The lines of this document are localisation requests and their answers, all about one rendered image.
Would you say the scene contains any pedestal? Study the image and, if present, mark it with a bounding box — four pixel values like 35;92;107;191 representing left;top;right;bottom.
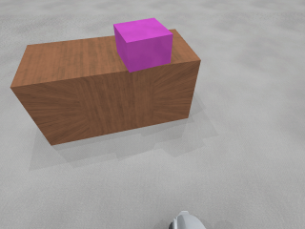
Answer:
10;29;201;146

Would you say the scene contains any robot right shin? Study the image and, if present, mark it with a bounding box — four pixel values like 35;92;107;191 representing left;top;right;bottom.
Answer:
178;211;189;216

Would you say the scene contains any right robot thigh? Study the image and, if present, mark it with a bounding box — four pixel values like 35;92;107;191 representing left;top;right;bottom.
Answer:
173;214;206;229

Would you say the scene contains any carton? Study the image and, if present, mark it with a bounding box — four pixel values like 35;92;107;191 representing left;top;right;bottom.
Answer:
113;18;173;73

